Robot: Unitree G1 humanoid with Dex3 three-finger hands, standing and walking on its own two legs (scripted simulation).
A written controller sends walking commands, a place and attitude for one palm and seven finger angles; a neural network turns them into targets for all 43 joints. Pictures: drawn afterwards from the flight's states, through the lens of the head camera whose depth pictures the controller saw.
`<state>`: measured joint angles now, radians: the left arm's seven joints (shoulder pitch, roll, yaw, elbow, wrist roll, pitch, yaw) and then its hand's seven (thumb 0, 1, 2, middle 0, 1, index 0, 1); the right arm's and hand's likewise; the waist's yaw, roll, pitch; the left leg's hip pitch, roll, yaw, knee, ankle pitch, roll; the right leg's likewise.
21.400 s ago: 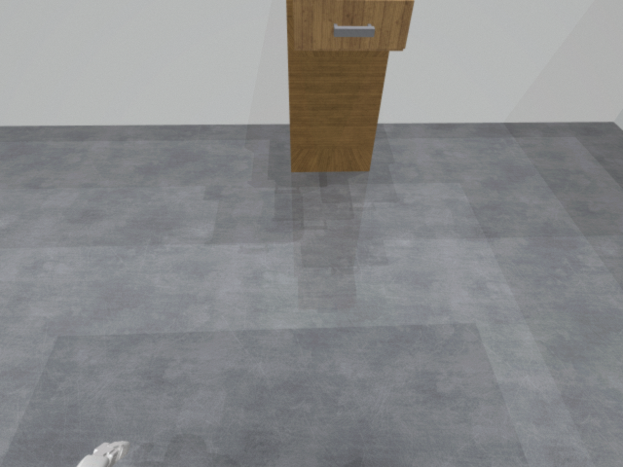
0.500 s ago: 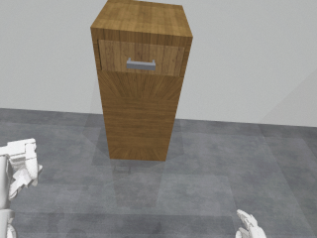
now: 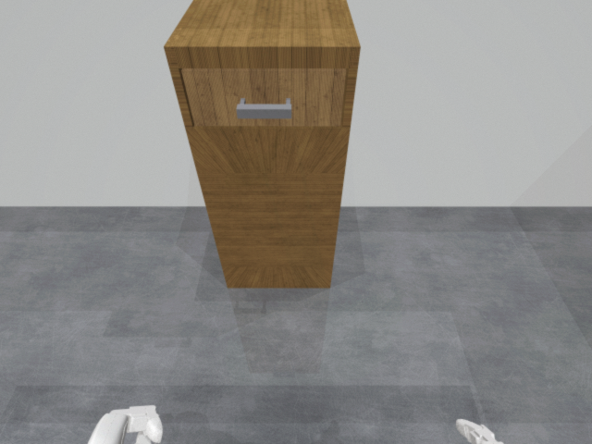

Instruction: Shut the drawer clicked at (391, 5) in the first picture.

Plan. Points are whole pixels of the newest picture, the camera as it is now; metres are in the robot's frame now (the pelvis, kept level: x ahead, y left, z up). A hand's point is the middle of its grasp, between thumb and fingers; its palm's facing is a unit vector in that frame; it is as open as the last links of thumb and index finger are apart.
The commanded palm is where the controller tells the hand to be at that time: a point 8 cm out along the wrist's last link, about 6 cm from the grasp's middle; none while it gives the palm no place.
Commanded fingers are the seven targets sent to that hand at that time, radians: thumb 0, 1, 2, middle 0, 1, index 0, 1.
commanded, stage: let the arm hang, fingers relaxed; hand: left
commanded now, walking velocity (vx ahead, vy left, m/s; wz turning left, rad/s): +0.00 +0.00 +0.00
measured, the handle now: (265, 106) +0.79 +0.10 +0.06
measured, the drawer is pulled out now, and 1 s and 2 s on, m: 0.00 0.00 0.00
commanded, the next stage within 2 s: look to check the result in 0.90 s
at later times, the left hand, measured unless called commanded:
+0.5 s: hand out of the picture -0.04 +0.18 -0.15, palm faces +0.04 -0.97 -0.23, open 6.5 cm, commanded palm none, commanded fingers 0.00 0.90 0.90 -0.20 -0.30 -0.20 -0.30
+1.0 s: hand out of the picture -0.01 +0.13 -0.16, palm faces +0.06 -0.99 -0.15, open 7.4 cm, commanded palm none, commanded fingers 0.00 0.90 0.90 -0.20 -0.30 -0.20 -0.30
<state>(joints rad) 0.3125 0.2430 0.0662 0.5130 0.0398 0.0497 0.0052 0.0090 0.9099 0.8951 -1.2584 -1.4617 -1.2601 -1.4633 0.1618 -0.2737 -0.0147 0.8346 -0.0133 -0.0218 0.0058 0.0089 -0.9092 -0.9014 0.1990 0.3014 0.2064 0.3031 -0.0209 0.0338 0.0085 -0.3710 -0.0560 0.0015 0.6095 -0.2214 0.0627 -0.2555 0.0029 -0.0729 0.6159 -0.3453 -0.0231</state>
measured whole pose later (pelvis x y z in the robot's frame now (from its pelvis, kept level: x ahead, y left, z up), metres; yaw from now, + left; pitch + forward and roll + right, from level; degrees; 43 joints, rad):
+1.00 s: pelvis +0.02 -0.02 +0.02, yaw +0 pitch -2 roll +0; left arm 0.31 0.10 0.01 1.14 0.00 0.00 0.03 0.01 0.92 0.89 -0.20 -0.30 -0.20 -0.30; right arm 0.31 -0.11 0.00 1.14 -0.01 0.01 -0.05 0.00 -0.91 -0.90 0.19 0.30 0.20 0.30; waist -0.01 0.01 0.05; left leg -0.24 -0.04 -0.02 0.43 -0.16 0.03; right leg -0.11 0.03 -0.08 0.41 -0.27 -0.05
